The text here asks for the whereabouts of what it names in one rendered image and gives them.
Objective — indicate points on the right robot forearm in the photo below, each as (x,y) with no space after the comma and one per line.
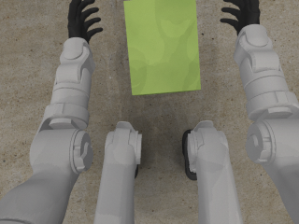
(262,77)

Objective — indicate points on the left robot foot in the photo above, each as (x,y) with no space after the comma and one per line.
(136,171)

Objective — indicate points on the left robot forearm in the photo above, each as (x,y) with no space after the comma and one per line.
(71,91)

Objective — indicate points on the robot right upper arm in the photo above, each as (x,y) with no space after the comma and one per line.
(274,143)

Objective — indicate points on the robot left shin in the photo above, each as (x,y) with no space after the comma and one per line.
(122,125)

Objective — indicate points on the carton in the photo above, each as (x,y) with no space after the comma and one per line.
(162,42)

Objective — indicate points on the right robot hand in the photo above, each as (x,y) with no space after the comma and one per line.
(248,14)

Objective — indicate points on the left robot hand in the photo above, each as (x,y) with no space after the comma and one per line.
(77,26)

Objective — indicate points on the robot left upper arm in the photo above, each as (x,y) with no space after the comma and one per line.
(57,157)

